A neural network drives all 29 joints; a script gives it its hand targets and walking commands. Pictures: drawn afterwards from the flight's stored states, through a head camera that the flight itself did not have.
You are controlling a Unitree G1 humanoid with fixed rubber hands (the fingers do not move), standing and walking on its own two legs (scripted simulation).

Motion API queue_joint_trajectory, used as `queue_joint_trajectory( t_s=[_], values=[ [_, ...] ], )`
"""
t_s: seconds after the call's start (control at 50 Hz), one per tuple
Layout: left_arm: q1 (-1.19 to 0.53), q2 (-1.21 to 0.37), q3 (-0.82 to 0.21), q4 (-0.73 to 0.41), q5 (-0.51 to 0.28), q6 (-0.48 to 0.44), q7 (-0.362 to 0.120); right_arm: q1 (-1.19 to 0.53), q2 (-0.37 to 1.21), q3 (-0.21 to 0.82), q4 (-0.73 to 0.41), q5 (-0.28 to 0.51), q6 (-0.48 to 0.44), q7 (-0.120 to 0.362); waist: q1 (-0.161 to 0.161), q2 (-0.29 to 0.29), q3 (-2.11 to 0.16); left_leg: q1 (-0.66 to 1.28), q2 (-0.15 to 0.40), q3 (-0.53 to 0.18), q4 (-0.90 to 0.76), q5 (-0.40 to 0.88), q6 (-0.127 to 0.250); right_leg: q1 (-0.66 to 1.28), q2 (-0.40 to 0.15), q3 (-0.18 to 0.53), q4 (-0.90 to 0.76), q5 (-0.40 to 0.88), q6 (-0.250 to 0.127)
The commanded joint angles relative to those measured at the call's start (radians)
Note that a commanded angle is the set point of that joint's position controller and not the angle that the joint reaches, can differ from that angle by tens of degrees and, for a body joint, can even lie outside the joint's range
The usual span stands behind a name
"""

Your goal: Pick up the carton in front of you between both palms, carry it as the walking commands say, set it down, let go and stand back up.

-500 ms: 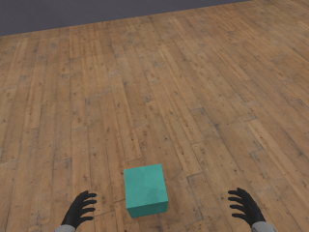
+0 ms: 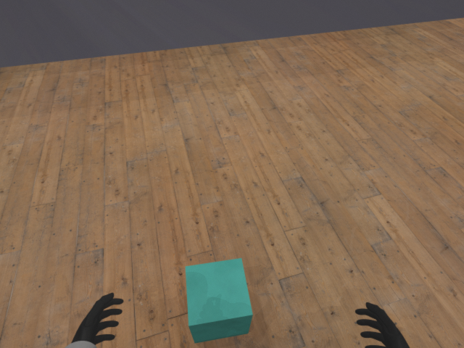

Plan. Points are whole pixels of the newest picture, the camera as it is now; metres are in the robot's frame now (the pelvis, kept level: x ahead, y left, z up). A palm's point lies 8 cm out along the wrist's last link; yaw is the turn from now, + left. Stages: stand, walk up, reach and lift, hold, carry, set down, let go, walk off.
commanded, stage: stand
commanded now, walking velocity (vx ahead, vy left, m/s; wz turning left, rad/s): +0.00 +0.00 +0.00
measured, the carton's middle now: (217, 301) +0.40 +0.07 -0.64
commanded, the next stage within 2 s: none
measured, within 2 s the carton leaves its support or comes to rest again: neither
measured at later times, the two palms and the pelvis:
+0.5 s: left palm out of the picture +0.14 +0.30 -0.09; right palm out of the picture +0.12 -0.28 -0.08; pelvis +0.01 +0.02 +0.00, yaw -2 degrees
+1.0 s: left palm out of the picture +0.10 +0.31 -0.10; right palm out of the picture +0.08 -0.29 -0.08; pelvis -0.01 +0.01 +0.01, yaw -2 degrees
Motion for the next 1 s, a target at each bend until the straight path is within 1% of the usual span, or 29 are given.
queue_joint_trajectory(
  t_s=[0.0,0.08,0.14,0.34,0.44,0.56,0.98],
  values=[
    [-0.037,0.126,0.037,-0.017,0.003,-0.061,0.001,-0.062,-0.17,-0.053,-0.023,-0.003,-0.043,-0.008,-0.001,0.054,-0.04,-0.011,0.086,-0.068,-0.102,0.108,0.004,-0.056,-0.054,0.042,-0.076,0.121,0.014],
    [-0.033,0.15,0.035,0.036,0.004,-0.08,0.005,-0.065,-0.18,-0.055,0.022,0.001,-0.053,-0.009,-0.009,0.056,-0.076,0.03,0.095,-0.064,-0.083,0.24,0.008,-0.038,-0.067,0.053,-0.073,0.228,0.016],
    [-0.029,0.163,0.032,0.069,0.003,-0.088,0.011,-0.059,-0.198,-0.057,0.051,0.003,-0.056,-0.014,-0.015,0.063,-0.087,0.059,0.102,-0.066,-0.08,0.3,0.011,-0.033,-0.071,0.057,-0.071,0.27,0.015],
    [-0.021,0.191,0.02,0.157,0.0,-0.098,0.019,-0.067,-0.234,-0.051,0.127,0.01,-0.061,-0.019,-0.016,0.042,-0.078,0.095,0.11,-0.07,-0.092,0.369,0.017,-0.016,-0.084,0.067,-0.084,0.325,0.01],
    [-0.028,0.197,0.017,0.187,-0.001,-0.099,0.021,-0.073,-0.239,-0.048,0.158,0.013,-0.063,-0.019,-0.016,0.032,-0.07,0.102,0.111,-0.069,-0.103,0.368,0.017,-0.009,-0.09,0.071,-0.096,0.332,0.008],
    [-0.037,0.206,0.012,0.222,-0.003,-0.101,0.022,-0.082,-0.243,-0.044,0.192,0.016,-0.064,-0.018,-0.016,0.027,-0.056,0.106,0.113,-0.07,-0.123,0.335,0.017,-0.004,-0.097,0.078,-0.118,0.317,0.005],
    [-0.054,0.237,-0.005,0.338,-0.009,-0.107,0.016,-0.104,-0.27,-0.029,0.297,0.025,-0.064,-0.011,-0.019,0.029,-0.016,0.113,0.124,-0.08,-0.186,0.222,0.018,-0.005,-0.112,0.097,-0.192,0.242,-0.001]
  ],
)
